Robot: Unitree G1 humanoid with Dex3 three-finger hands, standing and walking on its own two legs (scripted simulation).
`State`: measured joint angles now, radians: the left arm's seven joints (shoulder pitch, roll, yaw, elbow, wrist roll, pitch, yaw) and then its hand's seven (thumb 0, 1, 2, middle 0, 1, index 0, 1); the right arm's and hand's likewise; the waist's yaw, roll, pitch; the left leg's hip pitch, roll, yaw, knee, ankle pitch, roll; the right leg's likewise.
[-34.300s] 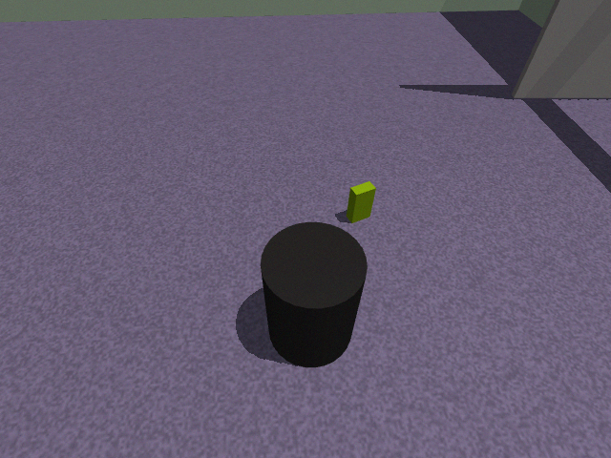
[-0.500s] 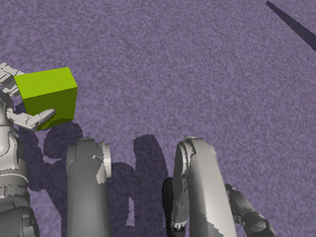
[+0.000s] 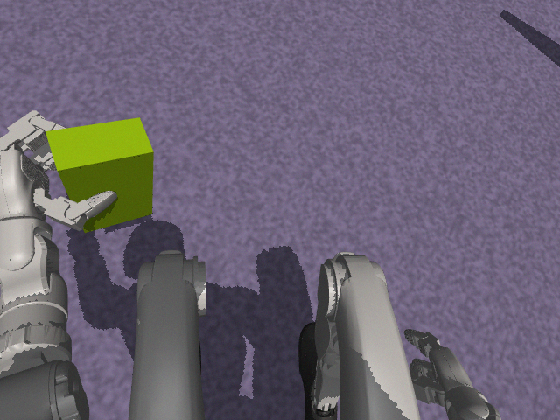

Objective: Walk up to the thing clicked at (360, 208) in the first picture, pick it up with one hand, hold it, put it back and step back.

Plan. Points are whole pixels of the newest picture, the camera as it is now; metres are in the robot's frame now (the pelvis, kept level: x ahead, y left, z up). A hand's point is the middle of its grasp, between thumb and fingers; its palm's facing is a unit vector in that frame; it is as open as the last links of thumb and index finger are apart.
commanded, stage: settle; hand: left
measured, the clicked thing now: (109, 181) +0.41 +0.24 -0.05
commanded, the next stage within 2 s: lift in 0.32 s
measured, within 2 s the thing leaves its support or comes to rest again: neither
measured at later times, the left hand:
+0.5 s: hand (61, 158) +0.41 +0.28 +0.01, palm faces +0.26 -0.96 -0.05, open 9.7 cm
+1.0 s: hand (22, 134) +0.39 +0.27 +0.11, palm faces +0.24 -0.97 -0.02, open 9.6 cm
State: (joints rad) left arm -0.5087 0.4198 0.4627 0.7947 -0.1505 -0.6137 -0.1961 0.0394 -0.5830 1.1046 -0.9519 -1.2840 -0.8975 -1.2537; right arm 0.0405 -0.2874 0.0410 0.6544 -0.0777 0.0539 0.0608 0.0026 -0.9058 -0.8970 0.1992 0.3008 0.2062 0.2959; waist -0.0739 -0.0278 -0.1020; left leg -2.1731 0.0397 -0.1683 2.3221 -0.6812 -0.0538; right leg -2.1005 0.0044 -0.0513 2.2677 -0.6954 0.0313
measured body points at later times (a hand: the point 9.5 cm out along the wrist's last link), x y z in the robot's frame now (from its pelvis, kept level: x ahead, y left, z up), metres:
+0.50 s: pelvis +0.00 +0.00 +0.02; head +0.18 +0.06 +0.43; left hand +0.39 +0.33 +0.01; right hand +0.15 -0.26 -0.10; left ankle +0.09 +0.14 -0.33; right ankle +0.10 -0.13 -0.33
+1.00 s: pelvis +0.01 +0.00 +0.09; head +0.18 +0.04 +0.51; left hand +0.37 +0.32 +0.11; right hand +0.19 -0.25 -0.03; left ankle +0.09 +0.14 -0.33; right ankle +0.10 -0.13 -0.33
